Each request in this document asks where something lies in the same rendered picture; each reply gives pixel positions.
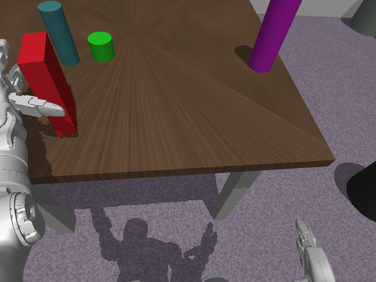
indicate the left robot arm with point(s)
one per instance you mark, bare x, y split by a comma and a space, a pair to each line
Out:
21, 222

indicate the table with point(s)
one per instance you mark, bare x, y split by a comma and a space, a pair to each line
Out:
178, 98

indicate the left robot hand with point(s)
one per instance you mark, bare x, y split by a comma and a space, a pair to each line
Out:
11, 85

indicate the right robot hand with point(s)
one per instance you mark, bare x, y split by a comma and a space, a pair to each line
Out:
312, 258

